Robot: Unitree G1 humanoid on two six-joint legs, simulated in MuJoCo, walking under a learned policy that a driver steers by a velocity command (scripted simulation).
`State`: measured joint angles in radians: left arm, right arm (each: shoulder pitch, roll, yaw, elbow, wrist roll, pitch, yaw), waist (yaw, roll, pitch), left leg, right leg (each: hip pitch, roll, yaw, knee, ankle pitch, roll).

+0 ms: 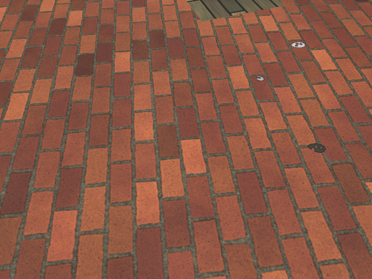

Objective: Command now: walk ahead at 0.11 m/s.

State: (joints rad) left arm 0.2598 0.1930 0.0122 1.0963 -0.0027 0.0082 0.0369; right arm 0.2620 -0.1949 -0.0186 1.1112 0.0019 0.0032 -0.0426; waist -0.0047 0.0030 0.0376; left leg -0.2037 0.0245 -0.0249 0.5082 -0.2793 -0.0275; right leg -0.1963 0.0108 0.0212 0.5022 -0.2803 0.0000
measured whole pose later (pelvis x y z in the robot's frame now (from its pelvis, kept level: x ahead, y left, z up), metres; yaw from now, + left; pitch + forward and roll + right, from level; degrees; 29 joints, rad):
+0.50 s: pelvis +0.14 +0.04 +0.01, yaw +1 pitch +2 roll -1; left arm 0.07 0.25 0.05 0.93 -0.02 -0.09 -0.02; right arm 0.52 -0.17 -0.01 1.09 0.00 -0.08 -0.01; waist -0.08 -0.02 0.00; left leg 0.06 -0.02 0.03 0.21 -0.31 0.05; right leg -0.65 -0.07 -0.02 0.78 -0.06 -0.04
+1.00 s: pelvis +0.43 +0.00 +0.01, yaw +1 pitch +1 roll -2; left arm 0.36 0.23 0.04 1.03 0.00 -0.10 -0.01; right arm 0.11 -0.26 -0.06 0.89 0.01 -0.09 -0.02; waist 0.06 0.04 0.00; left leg -0.70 0.15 -0.05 0.82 -0.02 0.01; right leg -0.06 0.09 -0.05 0.21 -0.17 -0.07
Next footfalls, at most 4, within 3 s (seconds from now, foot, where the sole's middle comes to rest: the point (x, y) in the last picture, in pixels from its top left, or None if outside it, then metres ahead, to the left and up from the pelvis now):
0.66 right None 0.43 -0.08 -0.77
1.20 left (153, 222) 0.74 0.16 -0.77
1.78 right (209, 159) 1.05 -0.08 -0.77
2.34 left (152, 118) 1.32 0.20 -0.77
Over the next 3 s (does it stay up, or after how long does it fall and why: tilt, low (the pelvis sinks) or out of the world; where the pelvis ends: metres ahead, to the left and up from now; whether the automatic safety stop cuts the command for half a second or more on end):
stays up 1.55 0.16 0.00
